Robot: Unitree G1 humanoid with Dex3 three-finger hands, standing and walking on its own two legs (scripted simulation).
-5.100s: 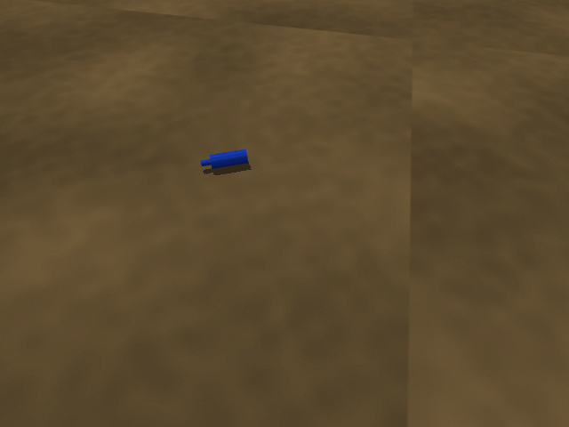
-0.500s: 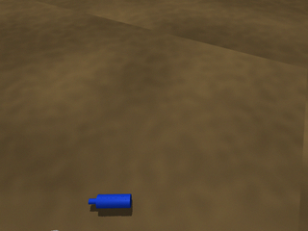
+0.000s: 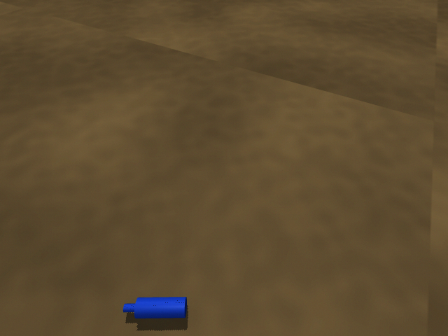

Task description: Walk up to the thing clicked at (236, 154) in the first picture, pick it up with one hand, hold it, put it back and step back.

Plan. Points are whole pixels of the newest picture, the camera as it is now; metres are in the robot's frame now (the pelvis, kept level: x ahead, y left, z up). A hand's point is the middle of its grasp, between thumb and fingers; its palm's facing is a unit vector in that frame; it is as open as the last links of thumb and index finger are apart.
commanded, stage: walk up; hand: left
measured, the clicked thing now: (155, 307) +0.38 +0.29 -0.74
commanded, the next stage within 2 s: stand in 0.44 s
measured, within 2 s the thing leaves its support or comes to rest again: neither
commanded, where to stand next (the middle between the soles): +0.04 +0.01 m, yaw +0 degrees
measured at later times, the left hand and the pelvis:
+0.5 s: hand out of the picture +0.09 +0.25 -0.16, palm faces -0.01 -0.94 -0.34, open 7.4 cm; pelvis +0.01 +0.00 +0.00, yaw +0 degrees
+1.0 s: hand out of the picture +0.10 +0.25 -0.16, palm faces -0.01 -0.94 -0.33, open 7.4 cm; pelvis +0.02 +0.00 +0.00, yaw +1 degrees
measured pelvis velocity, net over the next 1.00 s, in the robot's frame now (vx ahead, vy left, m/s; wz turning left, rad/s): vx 0.02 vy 0.00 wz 0.01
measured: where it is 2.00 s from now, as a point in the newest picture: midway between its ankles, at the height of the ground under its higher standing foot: outside the picture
